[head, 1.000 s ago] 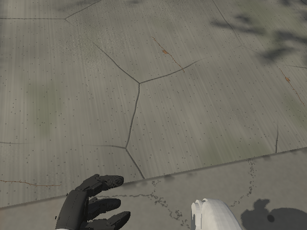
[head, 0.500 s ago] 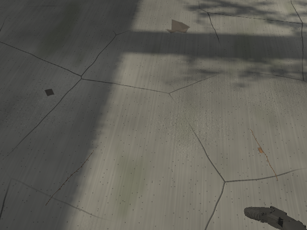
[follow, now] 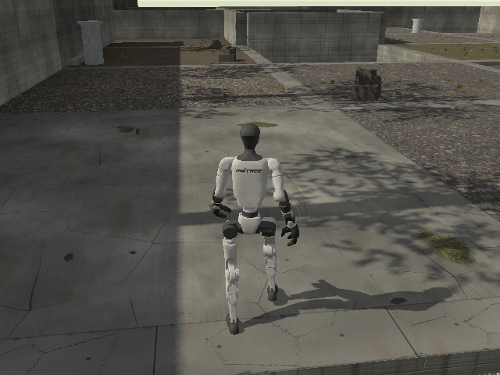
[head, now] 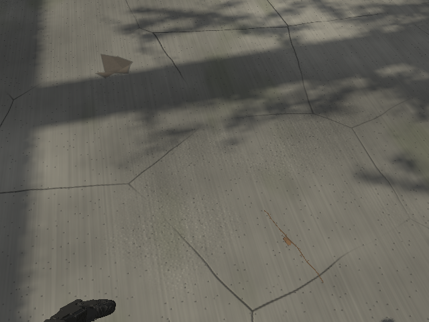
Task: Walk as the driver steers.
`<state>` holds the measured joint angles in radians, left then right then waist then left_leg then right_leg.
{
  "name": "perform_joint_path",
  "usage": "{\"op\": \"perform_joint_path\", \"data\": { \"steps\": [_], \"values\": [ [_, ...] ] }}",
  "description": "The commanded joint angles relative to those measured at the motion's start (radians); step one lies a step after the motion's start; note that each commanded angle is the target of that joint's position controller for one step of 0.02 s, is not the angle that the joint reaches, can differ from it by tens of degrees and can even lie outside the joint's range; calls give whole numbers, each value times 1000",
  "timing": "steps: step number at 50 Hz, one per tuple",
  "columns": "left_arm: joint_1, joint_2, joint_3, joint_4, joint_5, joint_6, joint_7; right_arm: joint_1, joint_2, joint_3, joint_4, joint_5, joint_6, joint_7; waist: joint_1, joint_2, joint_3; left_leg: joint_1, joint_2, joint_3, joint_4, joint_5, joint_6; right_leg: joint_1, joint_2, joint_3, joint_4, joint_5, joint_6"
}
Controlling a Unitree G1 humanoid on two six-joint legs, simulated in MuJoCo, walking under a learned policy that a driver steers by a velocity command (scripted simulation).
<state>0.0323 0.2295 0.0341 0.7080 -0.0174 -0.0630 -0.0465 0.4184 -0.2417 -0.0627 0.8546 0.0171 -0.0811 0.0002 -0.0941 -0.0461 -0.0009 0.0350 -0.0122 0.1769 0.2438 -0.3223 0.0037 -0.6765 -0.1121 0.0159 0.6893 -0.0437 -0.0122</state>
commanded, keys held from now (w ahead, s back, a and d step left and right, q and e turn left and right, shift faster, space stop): w+q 1.00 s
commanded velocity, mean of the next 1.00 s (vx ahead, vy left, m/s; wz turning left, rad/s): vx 0.50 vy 0.00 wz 0.48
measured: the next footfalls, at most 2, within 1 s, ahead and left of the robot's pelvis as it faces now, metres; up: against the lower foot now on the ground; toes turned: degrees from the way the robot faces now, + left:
right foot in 0.08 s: +0.24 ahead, -0.14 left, +0.00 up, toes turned +0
left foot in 0.60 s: +0.45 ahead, +0.18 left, +0.00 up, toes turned +22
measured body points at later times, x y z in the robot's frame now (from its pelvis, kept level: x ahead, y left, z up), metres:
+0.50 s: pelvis +0.27 -0.01 +0.00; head +0.29 +0.01 +0.45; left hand +0.23 +0.28 -0.13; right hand +0.52 -0.20 -0.09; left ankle +0.39 +0.17 -0.69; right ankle +0.21 -0.14 -0.74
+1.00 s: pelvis +0.52 +0.12 +0.01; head +0.53 +0.16 +0.46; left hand +0.60 +0.45 -0.08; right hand +0.70 -0.10 -0.10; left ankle +0.41 +0.16 -0.74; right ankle +0.77 +0.08 -0.69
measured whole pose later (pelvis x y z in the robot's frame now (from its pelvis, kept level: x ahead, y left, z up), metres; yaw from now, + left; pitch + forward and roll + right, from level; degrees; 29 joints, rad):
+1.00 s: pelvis +0.52 +0.12 +0.01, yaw +32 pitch +3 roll +0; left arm -0.01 0.26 0.06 0.73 0.00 -0.10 -0.01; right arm 0.36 -0.26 -0.08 0.75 0.02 -0.05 -0.02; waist -0.08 -0.04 0.02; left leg -0.11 -0.10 -0.15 0.36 -0.28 0.08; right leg -0.63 -0.04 0.09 0.56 0.05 0.05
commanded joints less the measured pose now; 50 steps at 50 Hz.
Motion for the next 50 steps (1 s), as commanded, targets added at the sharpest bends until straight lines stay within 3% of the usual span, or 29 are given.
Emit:
{"op": "perform_joint_path", "data": {
  "steps": [1,2,3,4,5,6,7,8,9,10,12,15,20,23,26,28,29,30,31,32,33,34,35,36,37,40,42,45,50],
  "values": [
    [-78,81,18,-88,-3,-26,-9,-4,-200,-49,-29,15,6,-9,57,109,75,-1,289,-188,-20,527,175,34,44,-25,-119,-22,-23],
    [-41,107,29,-82,0,-30,-6,-19,-211,-51,-26,14,11,-12,89,130,42,14,287,-194,34,622,157,110,67,-34,-144,-44,-36],
    [56,133,45,-57,4,-32,0,-42,-213,-51,-24,14,15,-15,153,146,-19,-3,262,-171,143,736,133,262,99,-58,-180,-27,-56],
    [221,187,73,-5,10,-30,13,-41,-184,-40,-24,6,16,-17,222,143,-125,-100,207,-137,331,720,99,518,102,-60,-157,8,-81],
    [400,277,98,23,27,-24,32,-34,-118,-15,-54,-22,12,-17,274,13,-292,-334,132,-103,665,365,54,843,-111,168,-107,56,-139],
    [399,322,96,23,46,-23,31,102,4,16,-63,-6,-4,-13,189,-232,-428,-653,-25,-202,983,-263,4,1073,-327,628,-259,-131,-281],
    [378,233,78,13,40,-23,29,43,-100,-10,-48,22,-14,-10,226,-149,-397,-749,13,-312,1101,-249,2,1025,-306,666,-345,-224,-265],
    [321,179,64,19,24,-24,30,-39,-131,-23,-76,33,-13,-11,211,-124,-243,-826,60,-283,1129,-172,7,907,-281,494,-349,-219,-226],
    [257,141,53,21,18,-27,30,-87,-126,-23,-85,21,-10,-17,178,-55,-163,-800,107,-267,1096,-81,8,762,-246,379,-376,-157,-205],
    [204,108,48,27,23,-31,27,-104,-124,-30,-89,8,-2,-20,143,-56,-108,-753,136,-265,1054,-21,9,637,-209,286,-413,-118,-191],
    [155,75,46,40,38,-46,25,-60,-88,-33,-79,14,32,-17,88,-79,-69,-650,165,-277,1012,28,12,503,-180,162,-487,-84,-181],
    [152,110,61,67,37,-60,39,-116,-64,-29,-110,9,63,-19,73,-31,0,-694,177,-283,931,84,2,458,-189,45,-548,0,-188],
    [183,166,80,93,32,-50,66,-259,-44,-15,-154,1,56,7,107,-9,39,-700,159,-232,630,310,3,509,-157,-128,-562,46,-157],
    [220,199,92,107,17,-37,71,-353,-47,-10,-187,0,56,28,143,2,65,-697,146,-183,505,313,20,587,-180,-172,-553,29,-145],
    [247,223,103,128,-1,-17,68,-399,-69,-16,-219,1,61,41,149,-7,84,-702,127,-147,440,221,56,693,-211,-197,-497,94,-124],
    [230,248,110,128,-14,-4,67,-358,-98,-33,-223,-2,65,45,109,-28,42,-601,66,-86,423,115,95,731,-209,-228,-367,390,-102],
    [209,257,112,125,-23,5,66,-264,-124,-51,-202,1,67,44,48,-26,-12,-469,16,-49,385,106,122,720,-187,-258,-218,543,-83],
    [205,239,103,123,-24,10,64,-98,-181,-85,-152,6,68,36,-33,5,-97,-229,-50,-31,329,154,158,640,-137,-290,10,567,-50],
    [212,179,80,98,15,4,66,46,-292,-123,-120,9,75,15,-72,162,-163,43,99,-299,292,186,224,364,-80,-297,357,182,11],
    [272,58,42,39,40,-27,59,-13,-372,-122,-146,9,55,18,55,355,-258,273,299,-886,126,-58,405,-26,127,-115,647,-563,61],
    [155,148,56,28,-6,-61,49,5,-279,-94,-166,2,36,30,-21,205,-294,290,338,-976,11,-118,395,-138,108,57,729,-536,39],
    [95,171,61,6,-32,-79,44,-27,-226,-78,-158,-3,21,32,-13,174,-179,216,320,-841,15,-31,355,-213,68,49,704,-433,9],
    [101,160,58,19,-12,-88,52,-88,-191,-67,-167,2,16,30,29,96,-128,85,278,-722,33,77,318,-158,22,58,624,-345,-4],
    [109,167,65,31,16,-86,59,-157,-158,-57,-180,-1,16,26,70,79,-91,-43,238,-625,30,180,291,-77,-8,63,534,-288,0],
    [126,173,71,34,20,-74,57,-189,-136,-47,-197,-10,15,20,99,96,-86,-115,213,-580,11,243,283,-11,-24,72,491,-251,6],
    [108,143,67,21,30,-42,57,-170,-159,-52,-196,-5,7,3,112,78,-65,-199,180,-501,-19,391,291,25,-4,48,359,-183,46],
    [30,119,58,-6,33,-36,58,-131,-179,-58,-185,-1,7,-12,91,76,-33,-218,157,-463,-23,411,275,6,19,40,212,-79,69],
    [-72,92,44,-33,24,-41,45,-91,-178,-58,-171,3,15,-21,50,120,-7,-252,111,-426,-14,318,231,67,68,35,-18,93,75],
    [-157,121,47,-73,10,-58,23,-28,-175,-61,-143,11,27,-25,19,139,12,-190,144,-518,64,236,210,123,104,58,-177,113,52]
  ]
}}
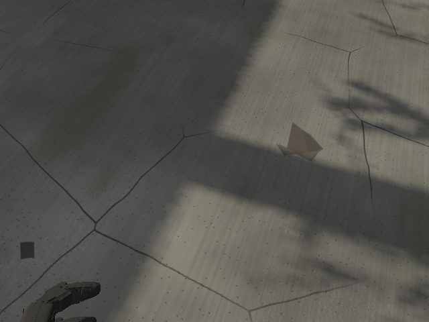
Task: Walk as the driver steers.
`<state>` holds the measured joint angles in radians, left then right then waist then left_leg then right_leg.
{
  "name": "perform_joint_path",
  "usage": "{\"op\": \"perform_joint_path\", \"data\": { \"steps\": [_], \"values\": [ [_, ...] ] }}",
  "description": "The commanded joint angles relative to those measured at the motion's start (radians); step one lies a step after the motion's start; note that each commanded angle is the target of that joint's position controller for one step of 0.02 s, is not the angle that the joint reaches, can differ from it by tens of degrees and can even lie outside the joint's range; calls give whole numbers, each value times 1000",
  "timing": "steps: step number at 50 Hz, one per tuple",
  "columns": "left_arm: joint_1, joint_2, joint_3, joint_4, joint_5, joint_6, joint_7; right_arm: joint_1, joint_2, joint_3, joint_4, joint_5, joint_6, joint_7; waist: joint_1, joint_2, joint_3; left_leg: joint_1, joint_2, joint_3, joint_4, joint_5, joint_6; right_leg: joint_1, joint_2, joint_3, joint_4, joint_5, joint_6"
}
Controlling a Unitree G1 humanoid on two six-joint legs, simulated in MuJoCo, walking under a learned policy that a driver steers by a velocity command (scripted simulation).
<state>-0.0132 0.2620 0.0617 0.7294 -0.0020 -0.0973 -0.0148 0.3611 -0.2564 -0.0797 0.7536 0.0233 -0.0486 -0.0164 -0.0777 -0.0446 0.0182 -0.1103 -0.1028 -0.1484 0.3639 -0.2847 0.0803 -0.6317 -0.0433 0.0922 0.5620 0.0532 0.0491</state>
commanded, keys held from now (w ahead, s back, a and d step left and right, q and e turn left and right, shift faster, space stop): w+q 0.54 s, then w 0.12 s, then w+e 0.34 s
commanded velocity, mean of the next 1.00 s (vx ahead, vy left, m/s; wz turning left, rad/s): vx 0.50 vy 0.00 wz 0.35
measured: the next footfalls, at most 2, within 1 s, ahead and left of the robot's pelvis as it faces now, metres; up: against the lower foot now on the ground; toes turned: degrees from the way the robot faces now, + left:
right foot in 0.10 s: +0.25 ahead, -0.14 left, +0.00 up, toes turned +8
left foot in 0.64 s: +0.45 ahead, +0.20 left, +0.00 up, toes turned +25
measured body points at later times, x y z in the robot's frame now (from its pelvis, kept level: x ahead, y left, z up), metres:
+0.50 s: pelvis +0.26 -0.01 +0.00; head +0.30 +0.00 +0.45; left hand +0.20 +0.27 -0.13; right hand +0.54 -0.19 -0.08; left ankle +0.38 +0.19 -0.69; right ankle +0.21 -0.14 -0.74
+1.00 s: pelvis +0.51 +0.13 +0.00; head +0.53 +0.14 +0.45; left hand +0.57 +0.43 -0.11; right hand +0.66 -0.11 -0.11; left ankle +0.41 +0.18 -0.74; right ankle +0.74 +0.02 -0.68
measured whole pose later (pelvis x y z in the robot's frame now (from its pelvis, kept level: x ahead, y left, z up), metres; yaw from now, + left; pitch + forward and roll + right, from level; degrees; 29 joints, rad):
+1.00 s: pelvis +0.51 +0.13 +0.00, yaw +18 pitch +1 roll +2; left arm 0.15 0.29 0.06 0.81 -0.02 -0.05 -0.02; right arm 0.31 -0.25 -0.06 0.78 -0.02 -0.09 0.00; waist -0.04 -0.05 0.02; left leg 0.00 -0.06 0.14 0.22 -0.24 0.06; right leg -0.72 -0.11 0.07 0.78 0.07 0.02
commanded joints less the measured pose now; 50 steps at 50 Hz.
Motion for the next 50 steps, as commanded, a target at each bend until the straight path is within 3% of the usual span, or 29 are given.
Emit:
{"op": "perform_joint_path", "data": {
  "steps": [1,3,4,5,6,7,8,9,10,11,12,15,18,22,27,29,30,31,32,33,34,35,36,37,39,41,44,47,50],
  "values": [
    [-106,100,24,-97,-6,-29,-13,30,-159,-45,-42,4,-2,-11,8,143,-9,-19,245,-221,-27,200,129,91,38,-13,-68,-16,-19],
    [-53,121,34,-89,-9,-40,-15,13,-163,-48,-49,1,6,-15,40,175,-21,5,253,-264,35,251,113,164,45,-19,-86,-108,-45],
    [27,136,44,-68,-6,-46,-12,-9,-152,-44,-59,1,9,-14,85,182,-52,-8,224,-259,98,317,94,278,57,-42,-125,-110,-67],
    [146,170,59,-45,8,-51,-6,-26,-113,-30,-75,-5,7,-9,143,156,-145,-68,167,-215,260,348,61,487,0,-6,-114,-104,-109],
    [313,230,72,-30,17,-46,2,-12,-60,-8,-99,-28,4,-7,194,17,-301,-224,85,-114,556,115,17,771,-181,189,-93,-147,-164],
    [364,276,82,7,22,-36,-7,151,-30,1,-119,14,-4,-7,106,-359,-381,-579,-9,-46,844,-333,-38,1017,-377,684,-220,-382,-324],
    [318,168,58,-19,-1,-31,-9,127,-141,-16,-82,23,-2,-11,130,-199,-280,-681,77,-71,962,-274,-51,950,-366,686,-259,-573,-298],
    [273,111,43,-29,-5,-22,-2,9,-185,-27,-98,11,4,-8,156,-91,-159,-696,110,-36,974,-173,-56,816,-324,504,-268,-541,-253],
    [226,103,35,-31,6,-14,0,-45,-172,-28,-109,0,9,-9,136,-15,-92,-653,146,-7,949,-102,-59,683,-282,381,-288,-413,-232],
    [202,88,30,-21,10,-10,2,-80,-156,-30,-123,-10,9,-5,119,-10,-41,-633,173,-5,902,-60,-59,593,-247,294,-310,-317,-228],
    [194,82,26,-14,17,-13,5,-71,-136,-29,-128,-3,12,2,97,-39,-32,-587,198,0,872,-36,-56,539,-221,220,-333,-259,-217],
    [209,100,33,15,6,-26,6,-86,-89,-19,-147,4,26,7,89,-47,-17,-597,221,29,801,-1,-65,507,-213,95,-388,-144,-236],
    [225,138,45,36,7,-25,11,-136,-81,-12,-169,-1,28,11,95,-20,-13,-646,231,36,687,103,-82,540,-224,-1,-407,-33,-247],
    [241,164,47,54,3,-9,17,-243,-64,1,-188,0,16,36,134,-12,14,-597,218,98,461,289,-75,565,-192,-147,-408,26,-212],
    [305,209,57,86,-18,19,20,-359,-65,5,-240,3,16,65,162,-17,58,-565,185,175,296,236,-35,680,-234,-223,-364,124,-184],
    [313,236,63,94,-31,29,22,-330,-89,-9,-247,-6,19,68,122,-43,23,-453,126,218,266,123,5,709,-244,-249,-260,425,-173],
    [309,251,66,96,-36,35,24,-260,-116,-24,-233,-10,22,66,71,-56,-23,-345,87,239,244,84,32,711,-240,-266,-148,576,-165],
    [297,242,59,99,-38,40,26,-103,-156,-50,-188,-9,24,59,-20,-35,-101,-121,46,250,167,156,67,648,-212,-297,35,612,-141],
    [306,198,39,91,-17,35,29,72,-219,-78,-138,-7,30,42,-95,30,-194,196,115,121,168,198,108,422,-175,-303,297,367,-104],
    [414,53,-13,40,23,13,11,63,-341,-88,-133,-3,21,32,28,312,-291,529,409,-420,119,113,286,-22,2,-256,677,-567,-42],
    [354,133,-2,61,-18,-17,-3,109,-252,-61,-151,-8,10,35,-46,212,-437,549,491,-636,-25,11,332,-107,27,-41,817,-654,-49],
    [241,187,16,29,-61,-26,-7,59,-206,-45,-138,-20,-1,40,-61,157,-282,441,455,-455,-37,98,272,-179,-19,-36,834,-573,-64],
    [211,169,9,20,-55,-28,-2,-12,-177,-34,-135,-16,-8,40,-19,109,-190,290,415,-312,-39,187,228,-158,-68,-39,758,-481,-74],
    [204,164,11,32,-32,-22,2,-75,-138,-21,-133,-19,-13,39,18,88,-127,157,378,-210,-61,262,200,-107,-100,-38,689,-425,-68],
    [269,151,15,59,-30,10,0,-129,-106,-10,-131,-33,-29,38,78,115,-91,8,343,-104,-137,290,179,8,-125,-20,635,-347,-55],
    [287,117,11,70,-29,37,4,-135,-117,-14,-108,-35,-50,36,96,103,-56,-55,342,-24,-193,328,179,13,-119,-14,592,-297,-36],
    [222,101,11,51,-24,48,10,-113,-126,-17,-73,-46,-63,23,80,88,-2,-48,325,90,-227,361,151,-70,-97,22,466,-149,-16],
    [162,84,7,36,-20,38,-4,-116,-133,-15,-55,-42,-64,14,59,93,17,-26,295,194,-240,361,106,-51,-70,-7,274,36,-23],
    [69,57,-7,1,-17,35,-21,-74,-150,-20,-23,-35,-58,8,16,81,54,35,317,242,-247,369,89,-52,-56,-57,142,95,-40]
  ]
}}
